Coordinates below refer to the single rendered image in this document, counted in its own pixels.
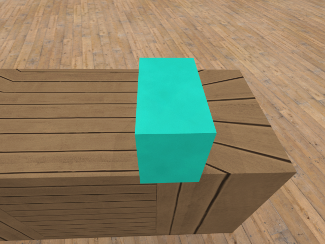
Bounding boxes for carton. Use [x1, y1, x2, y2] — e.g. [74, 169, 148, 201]
[135, 58, 216, 184]

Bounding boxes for pedestal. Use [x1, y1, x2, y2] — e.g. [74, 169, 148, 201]
[0, 69, 297, 241]

